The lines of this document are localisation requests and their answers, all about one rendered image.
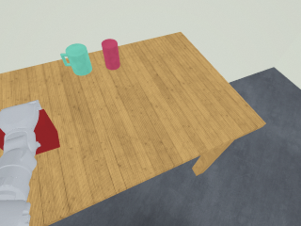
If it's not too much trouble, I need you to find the left robot forearm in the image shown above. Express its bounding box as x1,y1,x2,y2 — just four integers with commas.
0,128,37,202

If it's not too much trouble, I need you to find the sponge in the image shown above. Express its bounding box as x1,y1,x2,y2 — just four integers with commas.
0,109,60,154

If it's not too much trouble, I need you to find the table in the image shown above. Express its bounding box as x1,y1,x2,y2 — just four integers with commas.
0,32,266,226

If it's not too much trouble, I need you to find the left robot hand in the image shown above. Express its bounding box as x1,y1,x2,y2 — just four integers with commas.
0,100,42,148

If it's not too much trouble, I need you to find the robot left upper arm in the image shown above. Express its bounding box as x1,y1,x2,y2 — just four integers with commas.
0,200,31,226

